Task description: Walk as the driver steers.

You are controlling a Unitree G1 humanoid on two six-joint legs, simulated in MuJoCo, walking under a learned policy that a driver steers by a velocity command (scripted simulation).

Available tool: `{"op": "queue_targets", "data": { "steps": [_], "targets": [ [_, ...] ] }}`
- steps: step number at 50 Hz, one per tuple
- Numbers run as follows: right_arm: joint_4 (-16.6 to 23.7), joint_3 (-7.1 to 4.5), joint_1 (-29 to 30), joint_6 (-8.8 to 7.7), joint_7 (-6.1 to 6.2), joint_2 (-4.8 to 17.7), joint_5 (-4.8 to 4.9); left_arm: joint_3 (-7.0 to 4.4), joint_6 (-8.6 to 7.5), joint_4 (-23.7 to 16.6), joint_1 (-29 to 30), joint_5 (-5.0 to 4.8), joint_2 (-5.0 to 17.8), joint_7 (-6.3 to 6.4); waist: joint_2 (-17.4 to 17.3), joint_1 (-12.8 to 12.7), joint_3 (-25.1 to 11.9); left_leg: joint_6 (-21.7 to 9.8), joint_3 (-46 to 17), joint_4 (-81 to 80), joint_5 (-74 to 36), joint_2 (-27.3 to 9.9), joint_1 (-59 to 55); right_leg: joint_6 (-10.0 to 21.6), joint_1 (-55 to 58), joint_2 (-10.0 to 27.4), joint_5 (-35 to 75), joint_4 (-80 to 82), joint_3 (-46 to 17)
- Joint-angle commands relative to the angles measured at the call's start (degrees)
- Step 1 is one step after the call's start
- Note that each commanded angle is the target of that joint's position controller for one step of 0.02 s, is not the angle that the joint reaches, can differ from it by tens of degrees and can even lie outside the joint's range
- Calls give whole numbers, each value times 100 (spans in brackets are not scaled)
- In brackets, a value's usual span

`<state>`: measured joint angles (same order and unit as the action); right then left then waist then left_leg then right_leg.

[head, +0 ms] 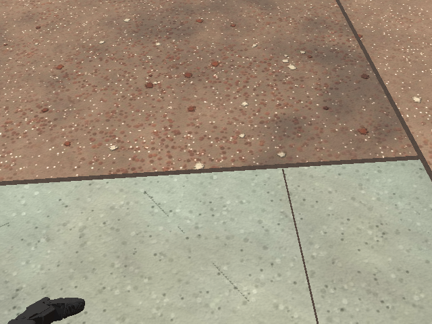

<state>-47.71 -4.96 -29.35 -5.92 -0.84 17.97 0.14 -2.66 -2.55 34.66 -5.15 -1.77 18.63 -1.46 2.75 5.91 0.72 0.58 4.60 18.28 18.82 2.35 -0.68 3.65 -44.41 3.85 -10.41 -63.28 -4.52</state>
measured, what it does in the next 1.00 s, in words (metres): walks ahead, turning left: right foot, then left foot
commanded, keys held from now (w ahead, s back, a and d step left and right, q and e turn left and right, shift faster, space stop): w+shift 0.08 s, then w+q+shift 0.92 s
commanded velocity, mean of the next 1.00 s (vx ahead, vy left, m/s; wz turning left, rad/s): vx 1.00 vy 0.00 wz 0.59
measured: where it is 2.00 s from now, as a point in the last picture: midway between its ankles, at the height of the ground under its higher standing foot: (21, 143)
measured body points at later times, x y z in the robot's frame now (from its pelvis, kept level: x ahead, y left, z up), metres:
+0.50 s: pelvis +0.45 -0.02 +0.00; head +0.45 +0.00 +0.45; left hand +0.40 +0.26 -0.14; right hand +0.68 -0.26 -0.08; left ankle +0.61 +0.15 -0.64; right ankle +0.36 -0.13 -0.73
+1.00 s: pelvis +0.88 +0.13 +0.00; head +0.89 +0.16 +0.45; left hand +1.00 +0.47 -0.02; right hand +1.06 -0.09 -0.11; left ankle +0.76 +0.12 -0.73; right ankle +1.19 +0.10 -0.68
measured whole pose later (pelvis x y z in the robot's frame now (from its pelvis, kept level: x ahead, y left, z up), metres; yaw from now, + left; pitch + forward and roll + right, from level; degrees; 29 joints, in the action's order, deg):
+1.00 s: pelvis +0.88 +0.13 +0.00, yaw +39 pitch +1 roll -2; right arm -42.6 -3.0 -24.5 -3.4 0.6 13.7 2.2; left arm -1.8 -7.2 31.8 3.8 -0.4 14.3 -0.4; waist 1.0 7.1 2.3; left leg -7.4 -14.8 25.6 21.6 8.8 2.1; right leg -4.4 -37.1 2.2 2.7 -32.9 -10.5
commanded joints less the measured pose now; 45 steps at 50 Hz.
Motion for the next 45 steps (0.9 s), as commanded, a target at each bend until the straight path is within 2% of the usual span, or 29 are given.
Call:
{"op": "queue_targets", "data": {
  "steps": [1, 4, 6, 7, 8, 9, 10, 11, 12, 13, 14, 15, 16, 18, 22, 26, 27, 29, 31, 32, 33, 34, 35, 36, 37, 38, 39, 41, 45],
  "targets": [
    [475, -9, 779, -183, 22, 576, 32, 138, -153, -428, 431, 71, -57, -141, -260, -459, 839, -951, -763, -1428, -1766, -1488, 870, 31, -12, 129, 1145, 1232, 74],
    [133, 35, 203, -136, 39, 729, 124, 174, -276, -664, 1188, 49, -114, -269, -280, -254, 956, -889, -347, -1703, -2637, -1552, 500, 162, 716, -83, 1581, 2306, 567],
    [-25, 75, 1, -46, 50, 885, 135, 73, -328, -796, 1301, 80, 61, -283, -663, -413, 678, -867, -295, -1083, -5211, -1628, -47, 283, 1323, -458, 1061, 2602, 910],
    [-112, 84, -79, 3, 79, 998, 109, -29, -306, -800, 986, 80, 259, -244, -1038, -691, 323, -829, -347, -490, -6532, -1731, -293, 366, 1876, -618, 671, 2621, 926],
    [-191, 86, -46, 69, 109, 1127, 62, -190, -264, -649, 111, 53, 570, -169, -1367, -1235, -222, -779, -402, 513, -7402, -1763, -247, 478, 2958, -720, 414, 2671, 844],
    [-169, 102, 243, 110, 139, 1207, 46, -341, -192, -326, -1217, 20, 795, -61, -1389, -2043, -766, -593, -295, 2027, -7108, -1560, 698, 543, 4732, -514, 634, 2914, 642],
    [59, 266, 93, 65, 144, 599, -122, -464, -106, 5, -2330, 75, 1308, 96, -429, -2081, -1756, -441, -496, 4278, -3159, -991, 2467, 574, 6991, 877, -165, 2472, -1071],
    [159, 481, -703, -98, 104, -175, 157, -407, -207, 0, -2284, 248, 1419, 40, 1261, -1407, -3186, -391, -1248, 6143, 619, -196, 3641, 1276, 7896, 2093, -2574, 3787, -4052],
    [235, 265, 123, -184, 109, 544, 410, -309, -234, 119, -2278, 258, 807, 18, 713, -1671, -2431, -458, -1529, 6538, 429, -440, 4237, 1025, 7140, 1810, -3246, 4586, -4169],
    [467, 227, 770, -177, 124, 517, 517, -236, -270, 253, -2017, 226, 550, 22, 493, -1568, -1189, -409, -1286, 6532, 143, -621, 4719, 886, 6262, 1676, -2617, 4636, -3141],
    [522, 264, 998, -135, 145, 314, 409, -212, -328, 394, -1707, 246, 436, 3, -72, -1267, -562, -375, -1205, 6292, -165, -893, 4609, 825, 5275, 1559, -1613, 4781, -2402],
    [468, 211, 1006, -31, 158, 255, 255, -162, -397, 469, -1366, 317, 153, -22, -108, -952, -282, -388, -1202, 6039, -451, -1116, 4250, 687, 4490, 1295, -1044, 4878, -1704],
    [386, 211, 638, 114, 112, 73, 275, -129, -434, 530, -1131, 367, -50, -32, 227, -634, -225, -356, -1260, 5995, -620, -1274, 3860, 683, 3970, 1257, -782, 5018, -1218],
    [351, 207, 598, 377, 74, -140, 318, -122, -468, 664, -754, 217, -263, -61, 278, -397, 151, -319, -1221, 5788, -481, -1444, 3758, 540, 3343, 1179, -263, 5374, -333],
    [679, 206, 1349, 479, 43, -92, 198, -185, -507, 748, -502, 310, -6, 63, 27, -303, 782, -209, -999, 4846, -1706, -1352, 4239, 379, 2941, 807, 746, 5712, 1102],
    [931, 226, 2117, 373, -199, 35, 150, -263, -497, 818, -807, 257, 458, 199, -493, -532, 910, -461, -283, 3213, -2991, -1073, 3974, 187, 3627, 716, 1318, 5887, 1901],
    [1006, 215, 2261, 343, -271, 79, 158, -291, -464, 827, -860, 242, 618, 213, -481, -541, 897, -555, -71, 2849, -3049, -949, 3798, 114, 3924, 766, 1974, 5791, 2009],
    [1087, 91, 2133, 332, -340, 369, 219, -366, -328, 815, -955, 222, 975, 244, -171, -359, 511, -721, 501, 2604, -2696, -419, 3200, -28, 4727, 831, 4865, 5055, 2107],
    [954, -123, 1018, 476, -302, 804, 320, -464, -134, 719, -743, 116, 1331, 249, 405, 374, -106, -960, 724, 2885, -1590, 5, 2002, -13, 5015, 1047, 7397, 3322, 2074],
    [639, -344, -262, 585, -248, 1252, 288, -459, -114, 622, -481, 95, 1323, 230, 414, 993, -681, -1173, 470, 2887, -1219, 101, 364, 26, 4352, 1033, 7308, 1754, 1868],
    [362, -464, -1068, 665, -121, 1427, 341, -355, -192, 655, -234, 27, 940, 169, -221, 1366, -677, -1415, -150, 2308, -1326, -22, -896, -228, 3167, 357, 4313, -637, 1838],
    [353, -377, -524, 628, -143, 1545, 211, -1, -451, 346, -661, 178, -382, 67, -2710, 220, -171, -2074, -2019, 1894, -1360, -382, -1403, -489, 872, -983, -2221, -3193, 1146],
    [801, -159, 121, 391, -189, 1113, -25, 138, -710, -102, -1072, -5, -349, 3, -2619, -337, -1341, -2909, -5342, 169, 1504, -1493, -1881, -235, -303, -1092, -2244, -3622, -263],
    [954, -123, 122, 255, -217, 713, -2, 12, -838, -165, -250, -97, 372, -10, -1290, 8, -866, -2443, -5659, -631, 2203, -1581, -1302, 63, -271, -735, -1641, -2976, -469],
    [885, -100, 246, 131, -265, 655, -3, -28, -840, -263, 126, -111, 389, 30, -111, -247, -266, -2143, -5438, -771, 2255, -1482, -417, 151, -139, -542, -1192, -2228, -389],
    [967, -101, 618, 36, -280, 684, 13, 3, -790, -198, 4, 30, 258, 87, 256, -586, -117, -2132, -5159, -588, 1801, -1390, 315, 75, 221, -330, -956, -1733, -495],
    [1072, -111, 983, 1, -222, 741, -8, -21, -712, -129, -148, 155, 261, 108, 274, -786, 23, -2131, -4722, -454, 1225, -1115, 1003, -67, 610, -205, -807, -1387, -588],
    [1157, -63, 1169, 7, -96, 639, 53, -83, -552, -61, -230, 205, 345, 157, 159, -904, 176, -2050, -3838, -591, 449, -733, 1616, -328, 989, -32, -738, -584, -537],
    [1007, -12, 872, 97, 173, 458, 183, 39, -487, -543, 1113, 307, -111, 186, -158, -341, 581, -1720, -2664, -561, -702, -101, 2408, -773, 1482, -234, 795, 1909, -45]
  ]
}}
